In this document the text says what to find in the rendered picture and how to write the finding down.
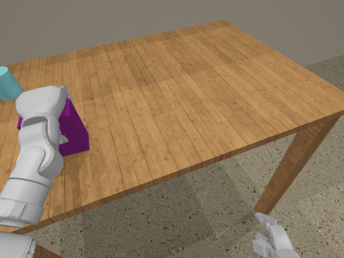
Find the robot left upper arm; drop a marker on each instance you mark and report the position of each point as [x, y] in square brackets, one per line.
[13, 245]

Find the robot right hand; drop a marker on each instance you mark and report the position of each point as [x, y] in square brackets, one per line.
[266, 244]

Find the robot left hand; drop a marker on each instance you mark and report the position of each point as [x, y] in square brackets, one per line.
[50, 100]

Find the sponge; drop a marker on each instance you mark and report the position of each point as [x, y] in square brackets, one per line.
[72, 127]

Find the left robot forearm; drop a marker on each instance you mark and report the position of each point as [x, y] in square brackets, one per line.
[38, 163]

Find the table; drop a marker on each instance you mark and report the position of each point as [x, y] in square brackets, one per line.
[163, 105]

